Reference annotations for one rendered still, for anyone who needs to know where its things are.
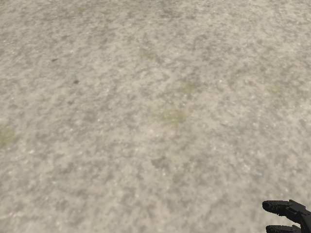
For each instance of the robot right hand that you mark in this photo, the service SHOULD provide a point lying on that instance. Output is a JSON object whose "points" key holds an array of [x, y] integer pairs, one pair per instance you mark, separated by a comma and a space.
{"points": [[291, 210]]}

